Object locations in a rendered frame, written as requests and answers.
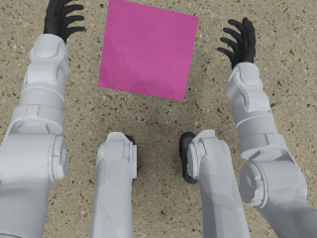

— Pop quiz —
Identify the carton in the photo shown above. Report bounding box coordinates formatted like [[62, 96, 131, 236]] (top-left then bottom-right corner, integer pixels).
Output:
[[98, 0, 199, 101]]

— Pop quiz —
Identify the robot left hand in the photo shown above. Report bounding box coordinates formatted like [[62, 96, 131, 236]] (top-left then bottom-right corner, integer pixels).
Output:
[[44, 0, 85, 44]]

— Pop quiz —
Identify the left robot thigh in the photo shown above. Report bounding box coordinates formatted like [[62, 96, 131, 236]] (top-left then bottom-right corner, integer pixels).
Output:
[[89, 139, 137, 238]]

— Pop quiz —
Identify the robot left upper arm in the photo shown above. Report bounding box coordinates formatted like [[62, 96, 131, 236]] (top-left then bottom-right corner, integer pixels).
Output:
[[0, 133, 69, 238]]

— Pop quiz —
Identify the robot right hand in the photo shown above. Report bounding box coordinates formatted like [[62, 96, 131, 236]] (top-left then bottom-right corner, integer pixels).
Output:
[[217, 17, 257, 70]]

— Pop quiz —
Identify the robot left shin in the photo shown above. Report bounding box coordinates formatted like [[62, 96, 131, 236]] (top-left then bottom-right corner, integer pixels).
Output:
[[96, 132, 130, 170]]

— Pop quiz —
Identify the left robot forearm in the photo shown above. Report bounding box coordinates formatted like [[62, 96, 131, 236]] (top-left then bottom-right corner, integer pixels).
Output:
[[0, 34, 70, 180]]

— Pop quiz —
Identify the right robot forearm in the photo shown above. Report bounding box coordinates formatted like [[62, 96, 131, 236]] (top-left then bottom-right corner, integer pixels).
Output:
[[225, 61, 308, 197]]

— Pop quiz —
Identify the robot right upper arm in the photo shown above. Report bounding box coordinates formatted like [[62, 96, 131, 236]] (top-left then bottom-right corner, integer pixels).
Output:
[[239, 161, 317, 238]]

